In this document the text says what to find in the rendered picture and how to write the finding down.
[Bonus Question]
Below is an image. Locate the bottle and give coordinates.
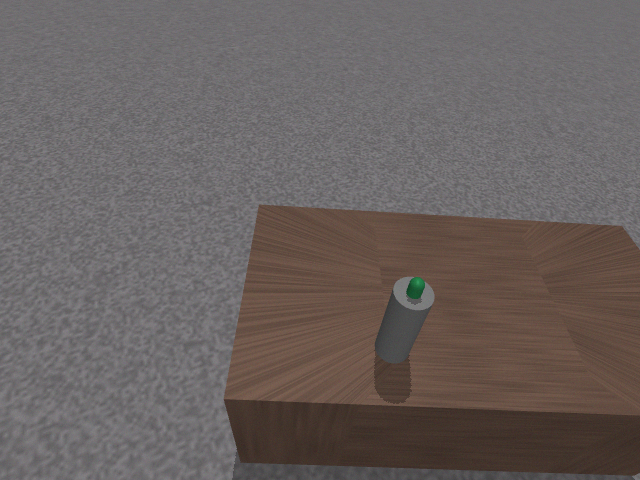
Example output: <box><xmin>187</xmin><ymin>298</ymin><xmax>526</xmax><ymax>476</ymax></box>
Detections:
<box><xmin>375</xmin><ymin>277</ymin><xmax>435</xmax><ymax>363</ymax></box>

